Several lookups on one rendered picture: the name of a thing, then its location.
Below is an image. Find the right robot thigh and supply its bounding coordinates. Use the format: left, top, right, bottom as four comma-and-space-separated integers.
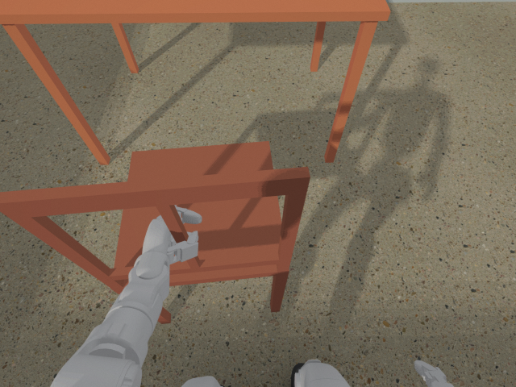
294, 363, 350, 387

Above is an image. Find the robot left upper arm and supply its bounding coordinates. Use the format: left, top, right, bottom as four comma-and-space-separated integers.
55, 354, 142, 387

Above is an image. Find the robot right shin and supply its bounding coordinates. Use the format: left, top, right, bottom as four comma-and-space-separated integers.
301, 360, 321, 369

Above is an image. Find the robot right hand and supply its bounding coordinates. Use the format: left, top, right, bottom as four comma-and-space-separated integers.
414, 360, 454, 387

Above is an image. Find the robot left hand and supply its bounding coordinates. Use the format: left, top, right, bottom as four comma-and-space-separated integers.
142, 205, 202, 264

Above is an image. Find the left robot forearm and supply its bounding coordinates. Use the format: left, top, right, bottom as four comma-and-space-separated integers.
50, 252, 170, 387

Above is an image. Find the chair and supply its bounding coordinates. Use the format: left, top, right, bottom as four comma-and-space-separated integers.
0, 141, 310, 324

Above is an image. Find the table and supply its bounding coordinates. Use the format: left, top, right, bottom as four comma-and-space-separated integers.
0, 0, 391, 165

